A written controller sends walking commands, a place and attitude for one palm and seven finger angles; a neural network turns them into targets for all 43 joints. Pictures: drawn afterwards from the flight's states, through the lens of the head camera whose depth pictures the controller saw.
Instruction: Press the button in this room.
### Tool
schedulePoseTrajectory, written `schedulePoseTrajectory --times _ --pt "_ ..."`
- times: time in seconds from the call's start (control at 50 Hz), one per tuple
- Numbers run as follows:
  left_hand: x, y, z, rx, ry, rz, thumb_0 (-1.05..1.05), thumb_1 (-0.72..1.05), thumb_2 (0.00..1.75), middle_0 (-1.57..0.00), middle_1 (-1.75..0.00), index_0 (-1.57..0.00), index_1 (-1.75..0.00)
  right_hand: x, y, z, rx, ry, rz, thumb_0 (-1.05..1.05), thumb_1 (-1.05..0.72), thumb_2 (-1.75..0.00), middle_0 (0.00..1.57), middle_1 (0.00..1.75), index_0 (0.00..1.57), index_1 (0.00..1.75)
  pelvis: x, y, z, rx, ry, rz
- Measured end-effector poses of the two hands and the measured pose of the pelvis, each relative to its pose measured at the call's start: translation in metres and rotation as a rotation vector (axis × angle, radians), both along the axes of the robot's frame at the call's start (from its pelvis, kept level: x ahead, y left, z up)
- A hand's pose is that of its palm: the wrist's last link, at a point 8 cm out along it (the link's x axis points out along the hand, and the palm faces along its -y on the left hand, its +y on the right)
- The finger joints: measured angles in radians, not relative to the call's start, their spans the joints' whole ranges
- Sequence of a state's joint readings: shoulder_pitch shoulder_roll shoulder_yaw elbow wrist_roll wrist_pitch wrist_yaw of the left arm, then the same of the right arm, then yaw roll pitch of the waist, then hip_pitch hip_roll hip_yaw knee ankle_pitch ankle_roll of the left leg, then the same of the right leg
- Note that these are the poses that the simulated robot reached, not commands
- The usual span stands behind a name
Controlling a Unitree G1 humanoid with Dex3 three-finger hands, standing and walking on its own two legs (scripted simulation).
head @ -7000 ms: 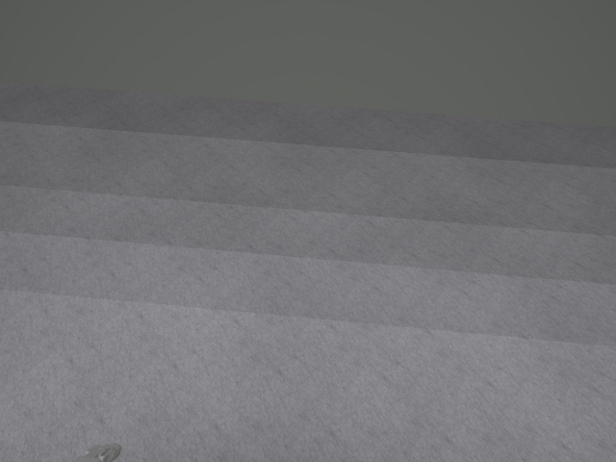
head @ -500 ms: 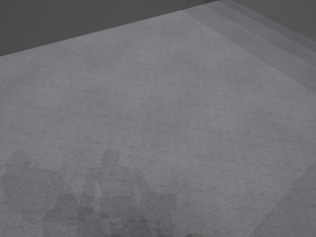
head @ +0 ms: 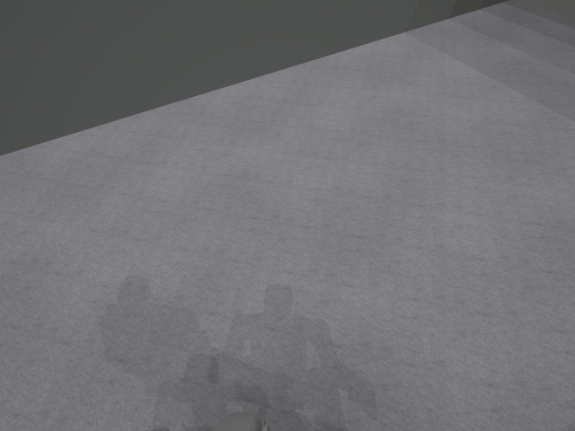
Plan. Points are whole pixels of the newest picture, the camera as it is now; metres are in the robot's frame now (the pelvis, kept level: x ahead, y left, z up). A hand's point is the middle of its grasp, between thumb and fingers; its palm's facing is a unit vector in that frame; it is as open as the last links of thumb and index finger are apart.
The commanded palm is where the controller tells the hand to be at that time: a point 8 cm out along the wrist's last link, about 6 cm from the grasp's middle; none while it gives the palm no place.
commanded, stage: turn or walk to find it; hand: left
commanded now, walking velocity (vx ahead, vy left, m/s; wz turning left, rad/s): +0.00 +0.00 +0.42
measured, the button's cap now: out of the picture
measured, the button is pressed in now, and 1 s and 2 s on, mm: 0 0 0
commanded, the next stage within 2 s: none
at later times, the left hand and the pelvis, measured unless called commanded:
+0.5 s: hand out of the picture -0.04 +0.27 -0.18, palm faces +0.27 -0.93 -0.24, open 7.4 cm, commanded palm none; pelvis -0.03 +0.04 +0.00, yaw +13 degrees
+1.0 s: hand out of the picture -0.06 +0.20 -0.15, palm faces +0.43 -0.86 -0.26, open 7.4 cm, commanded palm none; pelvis -0.05 +0.00 +0.00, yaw +26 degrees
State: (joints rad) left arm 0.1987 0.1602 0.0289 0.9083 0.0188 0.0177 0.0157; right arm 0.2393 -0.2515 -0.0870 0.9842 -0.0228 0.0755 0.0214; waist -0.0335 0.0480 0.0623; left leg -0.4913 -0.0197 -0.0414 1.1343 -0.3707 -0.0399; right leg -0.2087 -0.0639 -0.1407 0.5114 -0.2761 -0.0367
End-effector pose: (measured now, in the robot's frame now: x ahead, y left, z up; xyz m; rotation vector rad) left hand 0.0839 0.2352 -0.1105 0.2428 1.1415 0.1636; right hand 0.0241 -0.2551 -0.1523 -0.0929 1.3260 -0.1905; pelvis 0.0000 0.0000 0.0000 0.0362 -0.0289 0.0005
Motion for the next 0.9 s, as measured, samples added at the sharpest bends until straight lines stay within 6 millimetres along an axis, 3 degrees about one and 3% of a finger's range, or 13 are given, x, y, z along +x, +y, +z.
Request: schedulePoseTrajectory --times 0.1,0.18,0.32,0.38,0.48,0.58,0.74,0.9 --pt "-0.034 0.0 -0.006 -0.017 0.046 0.071 0.01 0.91 0.9 -0.2 -0.3 -0.2 -0.3 0.0 -0.004 0.005 -0.019 0.044 0.053 0.01 -0.91 -0.9 0.2 0.3 0.2 0.29 -0.004 -0.001 0.002 0.0 0.003 0.054" --pt "-0.065 0.011 -0.014 -0.03 0.088 0.132 0.01 0.91 0.9 -0.2 -0.3 -0.2 -0.3 0.013 0.004 0.009 -0.038 0.051 0.115 0.01 -0.91 -0.9 0.2 0.3 0.2 0.29 -0.008 0.005 0.001 -0.004 0.007 0.093" --pt "-0.124 0.05 -0.044 -0.061 0.166 0.255 0.01 0.91 0.9 -0.2 -0.3 -0.2 -0.3 0.064 0.043 0.014 -0.084 -0.078 0.247 0.01 -0.91 -0.9 0.2 0.3 0.2 0.29 -0.02 0.033 -0.014 -0.035 0.009 0.165" --pt "-0.141 0.063 -0.048 -0.058 0.205 0.286 0.01 0.91 0.9 -0.2 -0.3 -0.2 -0.3 0.078 0.062 0.023 -0.085 -0.137 0.285 0.01 -0.91 -0.9 0.2 0.3 0.2 0.29 -0.025 0.039 -0.013 -0.033 0.002 0.172" --pt "-0.143 0.074 -0.036 -0.06 0.168 0.317 0.01 0.91 0.9 -0.2 -0.3 -0.19 -0.3 0.085 0.083 0.033 -0.07 -0.162 0.332 0.01 -0.91 -0.9 0.21 0.3 0.21 0.29 -0.031 0.044 -0.002 -0.049 0.004 0.211" --pt "-0.133 0.072 -0.025 -0.048 0.105 0.328 0.01 0.91 0.9 -0.2 -0.3 -0.19 -0.3 0.084 0.087 0.03 -0.041 -0.16 0.354 0.01 -0.9 -0.9 0.21 0.3 0.21 0.3 -0.035 0.041 0.001 -0.05 0.011 0.249" --pt "-0.113 0.044 -0.015 -0.006 -0.002 0.332 0.01 0.91 0.9 -0.2 -0.3 -0.19 -0.3 0.069 0.057 0.003 0.001 -0.098 0.361 0.01 -0.9 -0.9 0.21 0.3 0.21 0.3 -0.039 0.013 -0.009 -0.019 0.024 0.317" --pt "-0.145 0.01 -0.004 -0.005 0.011 0.41 0.01 0.91 0.9 -0.2 -0.3 -0.2 -0.3 0.062 0.03 0.001 -0.003 -0.012 0.413 0.01 -0.91 -0.9 0.2 0.3 0.2 0.29 -0.043 -0.004 -0.001 -0.006 0.006 0.406"
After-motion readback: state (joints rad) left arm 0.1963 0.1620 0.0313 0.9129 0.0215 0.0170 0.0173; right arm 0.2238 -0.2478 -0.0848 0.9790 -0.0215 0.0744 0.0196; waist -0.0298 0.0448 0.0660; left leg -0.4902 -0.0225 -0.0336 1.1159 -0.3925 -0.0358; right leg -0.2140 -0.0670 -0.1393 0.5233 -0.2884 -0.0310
